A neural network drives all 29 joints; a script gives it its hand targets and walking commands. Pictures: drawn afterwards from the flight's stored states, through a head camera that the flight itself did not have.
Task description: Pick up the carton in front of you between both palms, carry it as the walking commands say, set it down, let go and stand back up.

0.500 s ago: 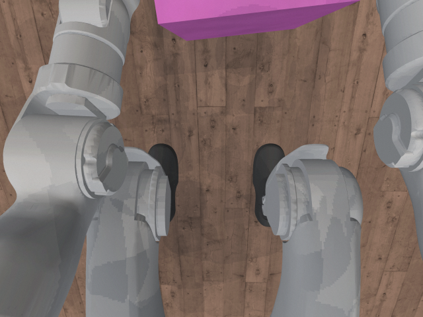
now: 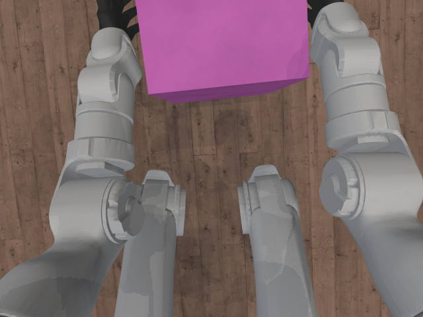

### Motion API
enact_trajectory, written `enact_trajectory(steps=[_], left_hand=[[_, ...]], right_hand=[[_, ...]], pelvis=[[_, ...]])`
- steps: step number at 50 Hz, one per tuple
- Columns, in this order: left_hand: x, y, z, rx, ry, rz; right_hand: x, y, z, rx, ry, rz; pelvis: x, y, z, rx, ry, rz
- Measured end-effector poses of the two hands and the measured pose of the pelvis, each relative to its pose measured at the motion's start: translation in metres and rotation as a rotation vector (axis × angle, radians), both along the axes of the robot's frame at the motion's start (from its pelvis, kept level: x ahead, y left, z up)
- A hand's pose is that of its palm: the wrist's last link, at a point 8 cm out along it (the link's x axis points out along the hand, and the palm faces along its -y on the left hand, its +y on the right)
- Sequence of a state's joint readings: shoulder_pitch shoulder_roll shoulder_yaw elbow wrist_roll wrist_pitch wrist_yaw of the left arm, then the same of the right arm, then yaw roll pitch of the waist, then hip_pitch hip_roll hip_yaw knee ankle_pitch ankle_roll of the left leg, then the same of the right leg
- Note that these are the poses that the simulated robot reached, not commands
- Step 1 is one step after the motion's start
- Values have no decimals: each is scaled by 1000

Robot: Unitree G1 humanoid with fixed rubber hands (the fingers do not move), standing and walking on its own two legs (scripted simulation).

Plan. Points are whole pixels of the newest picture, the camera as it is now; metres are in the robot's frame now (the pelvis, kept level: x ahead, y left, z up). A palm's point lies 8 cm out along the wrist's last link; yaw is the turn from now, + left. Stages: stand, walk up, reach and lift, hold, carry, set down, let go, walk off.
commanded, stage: reach and lift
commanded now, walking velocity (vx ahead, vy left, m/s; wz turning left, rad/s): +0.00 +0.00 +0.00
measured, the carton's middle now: (218, 34) +0.55 -0.04 -0.17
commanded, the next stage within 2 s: none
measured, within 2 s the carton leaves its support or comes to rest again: neither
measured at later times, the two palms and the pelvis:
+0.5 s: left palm (42, 10) +0.50 +0.11 +0.06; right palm out of the picture +0.50 -0.18 +0.05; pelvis +0.00 +0.01 +0.11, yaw -2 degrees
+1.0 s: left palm out of the picture +0.45 +0.13 +0.22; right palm out of the picture +0.44 -0.17 +0.22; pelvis +0.05 +0.01 +0.25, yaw -3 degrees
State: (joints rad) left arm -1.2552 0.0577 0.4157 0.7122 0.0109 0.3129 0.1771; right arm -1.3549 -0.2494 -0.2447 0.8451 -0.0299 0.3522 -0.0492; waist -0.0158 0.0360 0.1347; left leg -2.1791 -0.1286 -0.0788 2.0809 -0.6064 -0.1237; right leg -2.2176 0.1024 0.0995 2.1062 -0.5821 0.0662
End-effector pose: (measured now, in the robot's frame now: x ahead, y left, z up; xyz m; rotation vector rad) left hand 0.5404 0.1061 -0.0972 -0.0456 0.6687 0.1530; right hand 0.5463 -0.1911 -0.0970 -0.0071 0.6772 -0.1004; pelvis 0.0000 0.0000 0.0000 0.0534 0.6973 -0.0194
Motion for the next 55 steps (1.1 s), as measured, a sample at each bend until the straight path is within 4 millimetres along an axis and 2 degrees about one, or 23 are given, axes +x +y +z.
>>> enact_trajectory(steps=[3,7,12,19,25,33,42,55], left_hand=[[-9,-1,32,-4,12,-6],[-23,0,64,9,33,-16],[-33,4,90,14,31,-16],[-36,7,121,12,9,-16],[-42,8,155,16,9,-20],[-57,11,210,17,20,-27],[-75,16,269,11,20,-35],[-102,22,345,7,17,-44]], right_hand=[[-12,-1,33,1,12,-10],[-26,0,65,-3,33,-9],[-37,3,90,-6,32,-9],[-42,6,119,0,10,-18],[-51,8,152,8,11,-31],[-69,11,206,13,23,-44],[-90,16,265,15,23,-59],[-120,21,342,20,19,-79]], pelvis=[[-4,3,17,-4,17,-8],[-11,5,39,-6,31,-16],[-17,6,61,-6,42,-18],[-15,7,85,-9,50,-17],[-5,6,111,-11,44,-21],[14,5,156,-18,1,-28],[31,6,207,-30,-80,-30],[55,7,276,-47,-235,-29]])
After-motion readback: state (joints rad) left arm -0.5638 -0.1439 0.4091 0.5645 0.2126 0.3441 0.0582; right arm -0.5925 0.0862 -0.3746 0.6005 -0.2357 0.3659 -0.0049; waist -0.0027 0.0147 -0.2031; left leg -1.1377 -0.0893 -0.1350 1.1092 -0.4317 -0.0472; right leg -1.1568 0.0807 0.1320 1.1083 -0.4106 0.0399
